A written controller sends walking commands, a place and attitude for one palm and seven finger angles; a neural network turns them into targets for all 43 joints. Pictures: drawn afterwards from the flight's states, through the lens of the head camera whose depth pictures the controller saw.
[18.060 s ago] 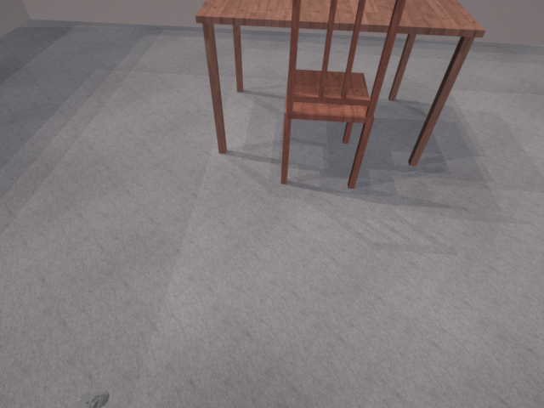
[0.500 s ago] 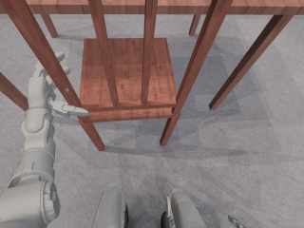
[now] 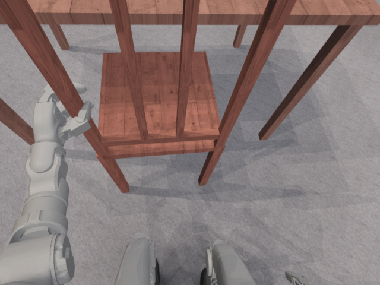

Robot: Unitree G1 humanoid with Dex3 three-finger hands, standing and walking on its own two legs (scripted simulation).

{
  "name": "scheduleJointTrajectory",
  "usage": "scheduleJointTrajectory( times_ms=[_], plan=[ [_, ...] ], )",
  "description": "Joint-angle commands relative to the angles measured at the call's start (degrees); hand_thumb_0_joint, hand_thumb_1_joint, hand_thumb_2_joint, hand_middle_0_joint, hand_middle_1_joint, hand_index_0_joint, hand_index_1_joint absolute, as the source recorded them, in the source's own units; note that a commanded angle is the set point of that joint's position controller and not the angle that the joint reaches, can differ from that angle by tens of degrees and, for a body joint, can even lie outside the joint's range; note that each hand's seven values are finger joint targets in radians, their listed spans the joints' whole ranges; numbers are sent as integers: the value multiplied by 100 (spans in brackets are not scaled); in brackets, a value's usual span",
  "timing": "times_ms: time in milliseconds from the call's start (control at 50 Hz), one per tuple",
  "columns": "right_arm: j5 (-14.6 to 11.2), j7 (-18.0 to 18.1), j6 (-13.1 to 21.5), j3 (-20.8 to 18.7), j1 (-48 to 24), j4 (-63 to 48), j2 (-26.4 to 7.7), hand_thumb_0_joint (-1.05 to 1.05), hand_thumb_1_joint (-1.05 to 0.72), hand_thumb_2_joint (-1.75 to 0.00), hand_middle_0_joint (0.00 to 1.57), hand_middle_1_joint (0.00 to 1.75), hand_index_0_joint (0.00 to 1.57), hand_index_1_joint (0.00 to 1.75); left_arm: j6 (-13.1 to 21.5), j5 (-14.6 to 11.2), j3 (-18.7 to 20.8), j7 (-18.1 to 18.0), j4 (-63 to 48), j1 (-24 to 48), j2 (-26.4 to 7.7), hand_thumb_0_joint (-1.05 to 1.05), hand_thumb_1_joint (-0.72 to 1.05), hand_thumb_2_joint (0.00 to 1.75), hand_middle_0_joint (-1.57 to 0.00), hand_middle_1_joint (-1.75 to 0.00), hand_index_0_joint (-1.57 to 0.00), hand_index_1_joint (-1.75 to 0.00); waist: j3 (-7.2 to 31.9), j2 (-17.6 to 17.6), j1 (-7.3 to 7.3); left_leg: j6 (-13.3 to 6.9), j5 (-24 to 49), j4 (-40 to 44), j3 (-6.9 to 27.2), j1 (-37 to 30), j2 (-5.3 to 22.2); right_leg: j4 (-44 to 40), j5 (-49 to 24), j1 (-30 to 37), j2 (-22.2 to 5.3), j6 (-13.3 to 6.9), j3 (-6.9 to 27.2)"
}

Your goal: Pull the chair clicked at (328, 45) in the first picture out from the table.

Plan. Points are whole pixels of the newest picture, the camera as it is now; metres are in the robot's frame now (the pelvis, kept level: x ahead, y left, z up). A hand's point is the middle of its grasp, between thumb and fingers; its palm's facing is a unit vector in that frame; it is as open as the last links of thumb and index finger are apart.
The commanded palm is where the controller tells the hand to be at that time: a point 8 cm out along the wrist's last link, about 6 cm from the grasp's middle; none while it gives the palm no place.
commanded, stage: hook a spindle and tug to test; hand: left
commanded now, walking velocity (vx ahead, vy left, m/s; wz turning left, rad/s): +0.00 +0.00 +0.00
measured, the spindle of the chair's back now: (135, 91) +0.49 +0.11 +0.07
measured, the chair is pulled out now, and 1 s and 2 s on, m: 0.00 0.03 0.12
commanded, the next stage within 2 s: step backward, pulling the chair out in 0.62 s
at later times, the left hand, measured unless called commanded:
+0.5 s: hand (83, 126) +0.43 +0.21 +0.03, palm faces +0.10 -0.99 -0.03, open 6.1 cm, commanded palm +0.38 +0.25 +0.03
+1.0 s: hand (89, 129) +0.41 +0.19 +0.05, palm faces +0.19 -0.97 -0.13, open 6.1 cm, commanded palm +0.39 +0.23 +0.05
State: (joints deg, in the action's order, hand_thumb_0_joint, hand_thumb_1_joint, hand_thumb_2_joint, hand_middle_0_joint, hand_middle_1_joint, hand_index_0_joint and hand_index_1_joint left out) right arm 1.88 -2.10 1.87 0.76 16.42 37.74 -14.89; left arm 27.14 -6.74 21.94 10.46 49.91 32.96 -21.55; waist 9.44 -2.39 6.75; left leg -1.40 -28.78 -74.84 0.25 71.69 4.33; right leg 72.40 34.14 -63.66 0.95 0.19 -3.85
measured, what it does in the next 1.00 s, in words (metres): rises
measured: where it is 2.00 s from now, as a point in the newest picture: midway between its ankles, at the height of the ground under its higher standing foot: outside the picture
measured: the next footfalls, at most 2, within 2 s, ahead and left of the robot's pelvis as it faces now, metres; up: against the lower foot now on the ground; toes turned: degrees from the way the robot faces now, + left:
none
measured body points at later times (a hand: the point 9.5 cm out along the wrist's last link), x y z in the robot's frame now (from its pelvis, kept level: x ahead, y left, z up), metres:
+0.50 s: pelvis +0.01 +0.00 +0.01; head +0.14 +0.02 +0.44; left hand +0.41 +0.26 +0.03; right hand +0.10 -0.26 -0.11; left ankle +0.05 +0.10 -0.61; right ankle +0.00 -0.13 -0.61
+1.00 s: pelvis +0.02 +0.01 +0.10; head +0.12 +0.02 +0.54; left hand +0.40 +0.24 +0.06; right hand +0.09 -0.25 -0.03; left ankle +0.05 +0.10 -0.61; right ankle +0.00 -0.13 -0.61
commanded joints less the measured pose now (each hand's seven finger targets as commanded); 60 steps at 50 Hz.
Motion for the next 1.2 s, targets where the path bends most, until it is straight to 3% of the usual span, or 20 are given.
scheduleJointTrajectory(
  times_ms=[0, 40, 180, 320, 480, 520, 560, 680, 700, 720, 740, 760, 780, 800, 820, 840, 880, 960, 1080, 1180],
  plan=[
    [-43, 65, 125, -356, 611, -490, -1007, 0, -90, -90, 20, 30, 20, 30, 359, -114, 88, 128, -1304, 1334, -1110, 0, 90, 90, -50, -145, -50, -145, 2748, -617, -104, 54, 2284, 792, 368, -3114, -221, -914, -2054, 453, 162, -229, 83],
    [-57, 51, 121, -366, 595, -540, -998, 0, -90, -90, 20, 30, 20, 30, 334, -101, 68, 97, -1484, 1134, -1099, 0, 90, 90, -50, -145, -50, -145, 2818, -704, -137, 70, 2460, 827, 371, -3267, -200, -915, -2132, 456, 158, -226, 78],
    [-68, 14, 128, -372, 542, -628, -959, 0, -90, -90, 20, 30, 20, 30, 290, -138, 30, -4, -1721, 606, -938, 0, 90, 90, -50, -145, -50, -145, 2669, -342, -187, 54, 2388, 869, 308, -3032, -225, -961, -2279, 749, 170, -208, 102],
    [-74, 24, 154, -357, 474, -692, -947, 0, -90, -90, 20, 30, 20, 30, 327, -179, 183, 69, -1834, 244, -1031, 0, 90, 90, -50, -145, -50, -145, 2617, -460, -266, 47, 2474, 832, 244, -2913, -243, -886, -2416, 841, 165, -225, 140],
    [-102, 15, 183, -381, 411, -784, -906, 0, -90, -90, 20, 30, 20, 30, 224, -251, 41, 69, -2102, -257, -767, 0, 90, 90, -50, -145, -50, -145, 2567, -381, -301, 58, 2516, 891, 215, -2950, -248, -933, -2490, 945, 155, -204, 137],
    [-116, 39, 197, -373, 390, -748, -918, 0, -90, -90, 20, 30, 20, 30, 231, -238, 28, 77, -2030, -91, -789, 0, 90, 90, -50, -145, -50, -145, 2420, -280, -232, 39, 2346, 852, 214, -2805, -245, -917, -2384, 847, 158, -206, 141],
    [-112, 50, 207, -375, 371, -752, -915, 0, -90, -90, 20, 30, 20, 30, 268, -227, 38, 57, -2145, -30, -822, 0, 90, 90, -50, -145, -50, -145, 2488, -438, -257, 54, 2380, 870, 220, -2892, -244, -902, -2386, 839, 142, -210, 148],
    [-102, 76, 247, -386, 365, -758, -921, 0, -90, -90, 20, 30, 20, 30, 268, -266, 150, 93, -2196, -132, -915, 0, 90, 90, -50, -145, -50, -145, 2626, -319, -323, 62, 2451, 845, 232, -2938, -252, -892, -2457, 950, 135, -217, 152],
    [-116, 81, 258, -377, 333, -786, -916, 0, -90, -90, 20, 30, 20, 30, 278, -277, -56, 92, -2568, 229, -811, 0, 90, 90, -50, -145, -50, -145, 2767, -514, -246, 53, 2459, 875, 228, -3111, -251, -943, -2465, 948, 130, -200, 173],
    [-402, 249, -168, -305, 588, -1053, -748, 0, -90, -90, 20, 30, 20, 30, -347, 484, -123, -666, -3057, 1439, -2019, 0, 90, 90, -50, -145, -50, -145, 3679, -1133, -438, -66, 2363, 1874, -17, -5115, -197, -1982, -2676, 2693, -250, -315, 644],
    [-463, 408, -243, -405, 700, -1126, -747, 0, -90, -90, 20, 30, 20, 30, -612, 478, -271, -1012, -3778, 1822, -1996, 0, 90, 90, -50, -145, -50, -145, 3780, -1286, -400, -80, 2700, 2142, 6, -5664, -222, -2332, -3472, 3218, -224, -255, 673],
    [-483, 517, -311, -421, 595, -1068, -748, 0, -90, -90, 20, 30, 20, 30, -938, 555, -291, -1247, -3275, 1311, -1815, 0, 90, 90, -50, -145, -50, -145, 3505, -1162, -354, -55, 2882, 2259, 56, -5591, -212, -2400, -3689, 3240, -232, -227, 642],
    [-485, 572, -417, -373, 410, -987, -707, 0, -90, -90, 20, 30, 20, 30, -1270, 604, -613, -1362, -2497, 794, -1338, 0, 90, 90, -50, -145, -50, -145, 2717, -1037, -300, -1, 2197, 2621, 188, -4951, -117, -2566, -2890, 3075, -267, -190, 532],
    [-526, 641, -466, -363, 379, -914, -701, 0, -90, -90, 20, 30, 20, 30, -1445, 578, -736, -1486, -2207, 716, -1135, 0, 90, 90, -50, -145, -50, -145, 2252, -662, -302, -66, 1821, 2809, 269, -4745, -55, -2753, -2734, 3193, -278, -160, 575],
    [-538, 707, -495, -316, 417, -836, -725, 0, -90, -90, 20, 30, 20, 30, -1557, 568, -898, -1598, -1772, 829, -973, 0, 90, 90, -50, -145, -50, -145, 1898, -112, -240, -121, 1933, 2892, 301, -4656, -31, -2939, -3022, 3339, -299, -113, 577],
    [-522, 754, -521, -308, 487, -672, -757, 0, -90, -90, 20, 30, 20, 30, -1643, 658, -952, -1694, -1375, 898, -933, 0, 90, 90, -50, -145, -50, -145, 1652, 35, -183, -123, 2295, 2955, 220, -4734, -6, -3113, -3580, 3574, -381, -51, 626],
    [-483, 796, -534, -281, 469, -527, -800, 0, -90, -90, 20, 30, 20, 30, -1552, 667, -1013, -1756, -921, 1286, -924, 0, 90, 90, -50, -145, -50, -145, 1457, -288, -191, -109, 3286, 3239, 281, -5091, 110, -3248, -4147, 3680, -491, 39, 584],
    [-433, 784, -531, -328, 526, -299, -779, 0, -90, -90, 20, 30, 20, 30, -1338, 723, -1281, -1729, -342, 1541, -601, 0, 90, 90, -50, -145, -50, -145, 1535, -959, -263, -82, 5004, 3621, 503, -6199, 421, -3500, -4004, 3695, -402, 68, 472],
    [-420, 751, -464, -391, 335, -235, -784, 0, -90, -90, 20, 30, 20, 30, -1258, 680, -1444, -1590, -192, 1290, -391, 0, 90, 90, -50, -145, -50, -145, 1502, -1166, -336, -29, 5409, 4133, 743, -6774, 683, -3760, -3190, 3912, -249, 14, 424],
    [-373, 700, -401, -410, 129, -289, -753, 0, -90, -90, 20, 30, 20, 30, -1193, 689, -1417, -1563, -488, 1014, -395, 0, 90, 90, -50, -145, -50, -145, 1557, -1200, -384, -73, 5477, 4315, 684, -7083, 814, -3826, -2941, 4078, -234, -6, 426]
  ],
)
